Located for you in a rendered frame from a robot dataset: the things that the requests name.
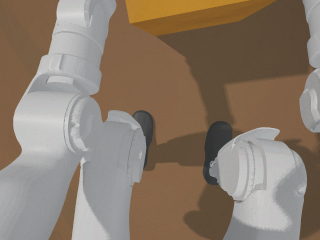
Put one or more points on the robot left shin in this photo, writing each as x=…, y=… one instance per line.
x=117, y=116

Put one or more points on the right robot forearm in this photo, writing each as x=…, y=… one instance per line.
x=312, y=13

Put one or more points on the left robot forearm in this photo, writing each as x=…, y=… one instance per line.
x=78, y=40

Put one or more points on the robot shin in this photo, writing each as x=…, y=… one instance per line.
x=117, y=116
x=217, y=166

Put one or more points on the left robot upper arm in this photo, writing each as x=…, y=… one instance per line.
x=54, y=130

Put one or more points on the right robot upper arm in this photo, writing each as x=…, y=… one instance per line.
x=309, y=102

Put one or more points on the robot right shin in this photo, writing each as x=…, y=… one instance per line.
x=217, y=166

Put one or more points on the carton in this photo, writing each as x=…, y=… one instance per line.
x=161, y=17

